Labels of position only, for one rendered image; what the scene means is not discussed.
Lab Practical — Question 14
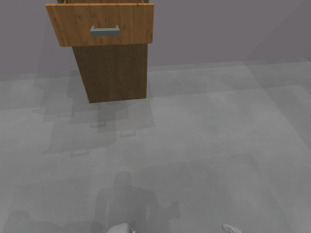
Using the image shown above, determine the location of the right robot hand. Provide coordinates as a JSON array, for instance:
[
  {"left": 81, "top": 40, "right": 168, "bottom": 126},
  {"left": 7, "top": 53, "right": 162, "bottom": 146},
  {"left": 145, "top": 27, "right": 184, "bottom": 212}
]
[{"left": 222, "top": 223, "right": 241, "bottom": 233}]

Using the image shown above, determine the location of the cabinet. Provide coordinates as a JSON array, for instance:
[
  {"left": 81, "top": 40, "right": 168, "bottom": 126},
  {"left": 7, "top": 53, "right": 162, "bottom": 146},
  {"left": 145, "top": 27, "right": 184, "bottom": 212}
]
[{"left": 57, "top": 0, "right": 149, "bottom": 103}]

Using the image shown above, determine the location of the drawer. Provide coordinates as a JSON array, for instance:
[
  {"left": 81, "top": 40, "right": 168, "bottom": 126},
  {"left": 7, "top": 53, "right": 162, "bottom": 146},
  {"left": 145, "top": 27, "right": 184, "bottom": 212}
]
[{"left": 45, "top": 0, "right": 155, "bottom": 48}]

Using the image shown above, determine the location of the handle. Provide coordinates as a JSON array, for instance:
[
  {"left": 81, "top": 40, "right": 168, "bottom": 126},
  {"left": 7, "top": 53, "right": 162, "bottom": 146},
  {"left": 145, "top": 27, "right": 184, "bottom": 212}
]
[{"left": 90, "top": 25, "right": 120, "bottom": 37}]

